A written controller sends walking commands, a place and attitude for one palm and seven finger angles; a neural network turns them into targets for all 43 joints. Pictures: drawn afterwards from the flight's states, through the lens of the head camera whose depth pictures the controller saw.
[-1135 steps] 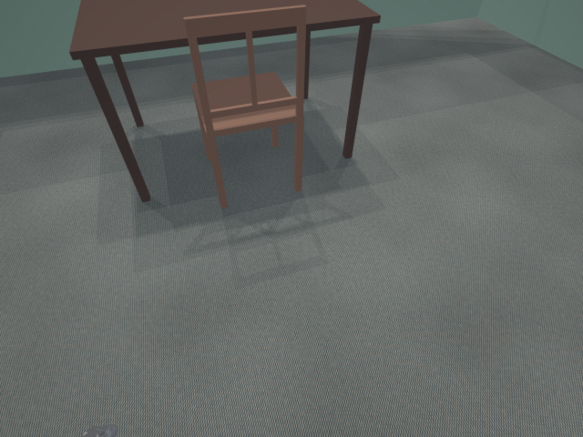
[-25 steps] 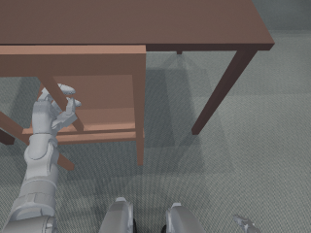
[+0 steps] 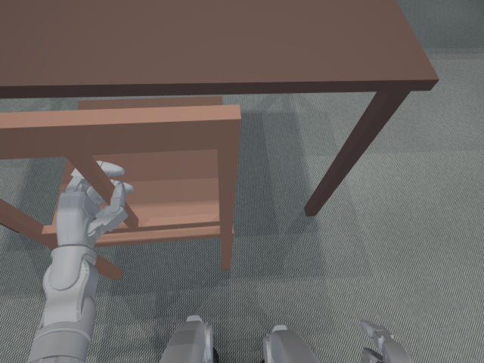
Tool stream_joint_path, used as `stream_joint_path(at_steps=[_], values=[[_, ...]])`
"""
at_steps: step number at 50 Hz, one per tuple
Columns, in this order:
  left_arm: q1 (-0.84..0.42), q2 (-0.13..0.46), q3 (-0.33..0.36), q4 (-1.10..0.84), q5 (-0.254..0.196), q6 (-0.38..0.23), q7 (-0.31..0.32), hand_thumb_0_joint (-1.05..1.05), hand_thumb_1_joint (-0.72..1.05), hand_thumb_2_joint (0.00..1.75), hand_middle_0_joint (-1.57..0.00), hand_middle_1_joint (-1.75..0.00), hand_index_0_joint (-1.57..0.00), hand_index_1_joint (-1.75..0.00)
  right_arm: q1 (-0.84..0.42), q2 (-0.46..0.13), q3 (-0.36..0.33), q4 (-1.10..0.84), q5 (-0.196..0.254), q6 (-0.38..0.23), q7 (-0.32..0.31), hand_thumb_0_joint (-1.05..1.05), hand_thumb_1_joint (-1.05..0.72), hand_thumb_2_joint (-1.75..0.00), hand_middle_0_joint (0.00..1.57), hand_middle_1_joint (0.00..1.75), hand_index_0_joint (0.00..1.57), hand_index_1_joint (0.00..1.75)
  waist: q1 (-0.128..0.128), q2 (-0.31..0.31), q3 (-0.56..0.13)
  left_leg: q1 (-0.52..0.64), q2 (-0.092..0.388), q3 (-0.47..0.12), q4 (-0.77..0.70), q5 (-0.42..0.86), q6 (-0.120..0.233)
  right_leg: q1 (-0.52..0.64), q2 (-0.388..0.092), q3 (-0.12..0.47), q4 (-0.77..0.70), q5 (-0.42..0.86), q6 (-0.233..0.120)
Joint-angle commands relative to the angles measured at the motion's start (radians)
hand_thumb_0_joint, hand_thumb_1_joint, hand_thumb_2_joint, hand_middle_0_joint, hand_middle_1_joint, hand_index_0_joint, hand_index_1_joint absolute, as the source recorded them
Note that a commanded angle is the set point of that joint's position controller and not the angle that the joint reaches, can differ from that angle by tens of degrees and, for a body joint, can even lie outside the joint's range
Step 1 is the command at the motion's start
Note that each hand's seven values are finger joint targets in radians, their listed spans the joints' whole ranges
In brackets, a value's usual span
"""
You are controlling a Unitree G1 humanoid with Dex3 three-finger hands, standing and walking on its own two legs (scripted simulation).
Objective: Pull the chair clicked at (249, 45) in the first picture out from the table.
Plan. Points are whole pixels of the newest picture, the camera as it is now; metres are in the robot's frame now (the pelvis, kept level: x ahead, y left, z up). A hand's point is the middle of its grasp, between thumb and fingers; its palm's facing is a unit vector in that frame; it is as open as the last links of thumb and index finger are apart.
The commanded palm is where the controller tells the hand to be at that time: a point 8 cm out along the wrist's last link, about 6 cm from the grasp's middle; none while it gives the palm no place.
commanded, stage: step backward, pulling the chair out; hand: left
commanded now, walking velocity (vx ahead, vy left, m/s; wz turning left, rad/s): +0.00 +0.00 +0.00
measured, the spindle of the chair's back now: (111, 195) +0.39 +0.22 -0.01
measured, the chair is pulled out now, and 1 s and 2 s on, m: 0.02 0.13 0.15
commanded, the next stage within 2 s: none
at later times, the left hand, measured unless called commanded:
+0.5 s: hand (126, 209) +0.35 +0.18 +0.03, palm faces +0.18 -0.98 -0.11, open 5.0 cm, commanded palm +0.30 +0.23 +0.02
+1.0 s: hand (146, 268) +0.26 +0.14 +0.03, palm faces +0.07 -0.99 -0.16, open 5.0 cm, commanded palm +0.24 +0.19 +0.03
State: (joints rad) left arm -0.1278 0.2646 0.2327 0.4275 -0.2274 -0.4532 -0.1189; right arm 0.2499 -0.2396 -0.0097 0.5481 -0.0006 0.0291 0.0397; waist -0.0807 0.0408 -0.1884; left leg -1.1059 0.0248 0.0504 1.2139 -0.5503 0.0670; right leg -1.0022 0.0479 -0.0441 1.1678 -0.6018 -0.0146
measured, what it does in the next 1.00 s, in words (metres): rises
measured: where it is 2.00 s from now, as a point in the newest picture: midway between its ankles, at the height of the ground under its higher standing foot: outside the picture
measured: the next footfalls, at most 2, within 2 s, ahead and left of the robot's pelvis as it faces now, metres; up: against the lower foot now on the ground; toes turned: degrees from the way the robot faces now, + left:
none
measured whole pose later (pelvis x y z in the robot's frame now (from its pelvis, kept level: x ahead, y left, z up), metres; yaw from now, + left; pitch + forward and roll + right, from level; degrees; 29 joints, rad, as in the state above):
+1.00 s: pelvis -0.06 -0.01 +0.09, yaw +1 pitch +4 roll -2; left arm -0.30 0.17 0.03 0.90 -0.09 -0.22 0.09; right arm 0.24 -0.23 0.01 0.63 0.04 0.10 -0.11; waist -0.06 0.05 0.07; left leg -0.45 0.01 0.07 0.55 -0.17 0.05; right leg -0.37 0.04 -0.03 0.53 -0.23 -0.02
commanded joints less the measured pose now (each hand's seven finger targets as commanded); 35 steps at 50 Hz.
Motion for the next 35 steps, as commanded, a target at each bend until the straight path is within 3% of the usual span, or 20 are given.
stream_joint_path(at_steps=[1, 2, 3, 4, 5, 6, 7, 9, 10, 11, 14, 15, 16, 19, 22, 26, 28, 30, 34, 35], values=[[-0.134, 0.076, -0.037, -0.219, 0.018, -0.102, -0.026, 0.0, 0.9, 0.9, -0.5, -1.45, -0.5, -1.45, 0.063, -0.159, -0.061, -0.079, 0.002, -0.034, -0.016, 0.0, -0.9, -0.9, 0.2, 0.3, 0.2, 0.3, 0.011, 0.07, -0.411, 0.495, 0.025, -0.13, -0.091, 0.702, -0.066, 0.044, 0.001, -0.009, -0.068, 0.507, -0.006], [-0.415, 0.456, 0.13, -0.395, 0.15, 0.009, 0.105, 0.0, 0.9, 0.9, -0.5, -1.45, -0.5, -1.45, 0.108, -0.162, -0.052, -0.132, 0.039, 0.034, -0.059, 0.0, -0.9, -0.9, 0.2, 0.3, 0.2, 0.3, 0.057, 0.183, -0.678, 0.848, 0.025, -0.108, -0.304, 0.637, -0.057, 0.427, -0.065, 0.075, -0.229, 0.598, -0.028], [-0.38, 0.336, 0.058, -0.383, 0.157, 0.075, 0.16, 0.0, 0.9, 0.9, -0.5, -1.45, -0.5, -1.45, 0.107, -0.138, -0.053, -0.154, 0.043, 0.042, -0.091, 0.0, -0.9, -0.9, 0.2, 0.3, 0.2, 0.3, 0.035, 0.224, -0.614, 0.91, 0.004, -0.11, -0.332, 0.686, -0.054, 0.421, -0.061, 0.063, -0.283, 0.691, -0.022], [-0.286, 0.266, 0.026, -0.284, 0.162, 0.136, 0.191, 0.0, 0.9, 0.9, -0.5, -1.45, -0.5, -1.45, 0.09, -0.135, -0.042, -0.145, 0.044, 0.053, -0.11, 0.0, -0.9, -0.9, 0.2, 0.3, 0.2, 0.3, 0.031, 0.221, -0.539, 0.89, 0.018, -0.127, -0.355, 0.75, -0.052, 0.39, -0.067, 0.061, -0.291, 0.713, -0.013], [-0.207, 0.193, -0.035, -0.165, 0.174, 0.191, 0.19, 0.0, 0.9, 0.9, -0.5, -1.45, -0.5, -1.45, 0.069, -0.136, -0.032, -0.133, 0.043, 0.068, -0.119, 0.0, -0.9, -0.9, 0.2, 0.3, 0.2, 0.3, 0.03, 0.19, -0.417, 0.807, 0.043, -0.182, -0.441, 0.676, -0.077, 0.34, -0.061, 0.037, -0.313, 0.549, -0.01], [-0.173, 0.14, -0.075, -0.044, 0.175, 0.232, 0.199, 0.0, 0.9, 0.9, -0.5, -1.45, -0.5, -1.45, 0.069, -0.133, -0.029, -0.112, 0.051, 0.086, -0.133, 0.0, -0.9, -0.9, 0.2, 0.3, 0.2, 0.3, 0.024, 0.09, -0.307, 0.742, 0.057, -0.174, -0.444, 0.661, -0.038, 0.382, -0.061, 0.047, -0.345, 0.575, 0.0], [-0.217, 0.12, -0.104, 0.022, 0.178, 0.253, 0.209, 0.0, 0.9, 0.9, -0.5, -1.45, -0.5, -1.45, 0.084, -0.138, -0.024, -0.092, 0.054, 0.099, -0.145, 0.0, -0.9, -0.9, 0.2, 0.3, 0.2, 0.3, 0.015, -0.005, -0.273, 0.713, 0.064, -0.158, -0.441, 0.689, -0.017, 0.439, -0.07, 0.057, -0.38, 0.666, 0.013], [-0.304, 0.117, -0.124, 0.119, 0.185, 0.265, 0.218, 0.0, 0.9, 0.9, -0.5, -1.45, -0.5, -1.45, 0.097, -0.149, -0.02, -0.067, 0.055, 0.111, -0.158, 0.0, -0.9, -0.9, 0.2, 0.3, 0.2, 0.3, 0.008, -0.052, -0.256, 0.736, 0.081, -0.148, -0.468, 0.8, -0.012, 0.529, -0.095, 0.074, -0.421, 0.818, 0.031], [-0.367, 0.149, -0.106, 0.114, 0.192, 0.252, 0.223, 0.0, 0.9, 0.9, -0.5, -1.45, -0.5, -1.45, 0.098, -0.151, -0.024, -0.062, 0.052, 0.11, -0.164, 0.0, -0.9, -0.9, 0.2, 0.3, 0.2, 0.3, 0.012, 0.002, -0.28, 0.784, 0.085, -0.139, -0.481, 0.871, -0.017, 0.55, -0.106, 0.077, -0.433, 0.854, 0.031], [-0.369, 0.143, -0.102, 0.161, 0.191, 0.24, 0.222, 0.0, 0.9, 0.9, -0.5, -1.45, -0.5, -1.45, 0.089, -0.146, -0.022, -0.055, 0.049, 0.11, -0.166, 0.0, -0.9, -0.9, 0.2, 0.3, 0.2, 0.3, 0.016, 0.054, -0.259, 0.819, 0.101, -0.155, -0.505, 0.93, -0.019, 0.55, -0.111, 0.076, -0.438, 0.818, 0.029], [-0.372, 0.106, -0.13, 0.256, 0.185, 0.22, 0.21, 0.0, 0.9, 0.9, -0.5, -1.45, -0.5, -1.45, 0.067, -0.139, -0.025, -0.042, 0.042, 0.112, -0.157, 0.0, -0.9, -0.9, 0.2, 0.3, 0.2, 0.3, 0.024, 0.135, -0.19, 0.92, 0.158, -0.216, -0.579, 1.019, -0.001, 0.524, -0.097, 0.069, -0.476, 0.523, 0.021], [-0.377, 0.138, -0.106, 0.251, 0.19, 0.212, 0.212, 0.0, 0.9, 0.9, -0.5, -1.45, -0.5, -1.45, 0.062, -0.142, -0.03, -0.041, 0.035, 0.11, -0.155, 0.0, -0.9, -0.9, 0.2, 0.3, 0.2, 0.3, 0.03, 0.182, -0.189, 0.978, 0.165, -0.216, -0.586, 1.091, 0.005, 0.515, -0.093, 0.069, -0.499, 0.488, 0.019], [-0.364, 0.116, -0.119, 0.259, 0.189, 0.206, 0.21, 0.0, 0.9, 0.9, -0.5, -1.45, -0.5, -1.45, 0.058, -0.132, -0.026, -0.038, 0.03, 0.108, -0.148, 0.0, -0.9, -0.9, 0.2, 0.3, 0.2, 0.3, 0.033, 0.227, -0.186, 1.031, 0.171, -0.22, -0.591, 1.156, 0.003, 0.509, -0.094, 0.069, -0.516, 0.456, 0.015], [-0.359, 0.123, -0.115, 0.267, 0.187, 0.191, 0.207, 0.0, 0.9, 0.9, -0.5, -1.45, -0.5, -1.45, 0.041, -0.131, -0.026, -0.037, 0.02, 0.104, -0.134, 0.0, -0.9, -0.9, 0.2, 0.3, 0.2, 0.3, 0.043, 0.251, -0.166, 1.065, 0.188, -0.224, -0.623, 1.158, 0.0, 0.533, -0.092, 0.069, -0.551, 0.411, 0.01], [-0.288, 0.126, -0.106, 0.255, 0.187, 0.187, 0.202, 0.0, 0.9, 0.9, -0.5, -1.45, -0.5, -1.45, 0.041, -0.136, -0.029, -0.048, 0.024, 0.104, -0.127, 0.0, -0.9, -0.9, 0.2, 0.3, 0.2, 0.3, 0.047, 0.201, -0.196, 1.049, 0.177, -0.195, -0.604, 1.151, -0.014, 0.627, -0.104, 0.084, -0.613, 0.6, -0.002], [-0.192, 0.138, -0.09, 0.221, 0.178, 0.186, 0.205, 0.0, 0.9, 0.9, -0.5, -1.45, -0.5, -1.45, 0.034, -0.146, -0.042, -0.071, 0.038, 0.102, -0.135, 0.0, -0.9, -0.9, 0.2, 0.3, 0.2, 0.3, 0.047, 0.092, -0.255, 0.932, 0.149, -0.149, -0.594, 0.994, -0.048, 0.82, -0.166, 0.122, -0.626, 0.993, -0.032], [-0.21, 0.125, -0.111, 0.193, 0.179, 0.187, 0.208, 0.0, 0.9, 0.9, -0.5, -1.45, -0.5, -1.45, 0.028, -0.142, -0.041, -0.075, 0.04, 0.102, -0.144, 0.0, -0.9, -0.9, 0.2, 0.3, 0.2, 0.3, 0.039, 0.076, -0.253, 0.917, 0.144, -0.136, -0.617, 0.928, -0.051, 0.841, -0.178, 0.129, -0.619, 1.037, -0.03], [-0.206, 0.149, -0.099, 0.188, 0.18, 0.19, 0.213, 0.0, 0.9, 0.9, -0.5, -1.45, -0.5, -1.45, 0.023, -0.151, -0.043, -0.073, 0.039, 0.1, -0.153, 0.0, -0.9, -0.9, 0.2, 0.3, 0.2, 0.3, 0.039, 0.106, -0.24, 0.937, 0.148, -0.138, -0.641, 0.929, -0.043, 0.813, -0.166, 0.123, -0.621, 0.977, -0.019], [-0.25, 0.111, -0.138, 0.174, 0.183, 0.196, 0.214, 0.0, 0.9, 0.9, -0.5, -1.45, -0.5, -1.45, 0.004, -0.137, -0.034, -0.06, 0.03, 0.095, -0.15, 0.0, -0.9, -0.9, 0.2, 0.3, 0.2, 0.3, 0.038, 0.148, -0.193, 1.004, 0.176, -0.167, -0.693, 0.925, -0.012, 0.703, -0.104, 0.09, -0.633, 0.62, 0.006], [-0.255, 0.141, -0.116, 0.179, 0.185, 0.198, 0.216, 0.0, 0.9, 0.9, -0.5, -1.45, -0.5, -1.45, 0.006, -0.147, -0.037, -0.056, 0.027, 0.093, -0.152, 0.0, -0.9, -0.9, 0.2, 0.3, 0.2, 0.3, 0.042, 0.154, -0.184, 1.001, 0.178, -0.174, -0.703, 0.908, -0.006, 0.704, -0.096, 0.088, -0.64, 0.59, 0.007]])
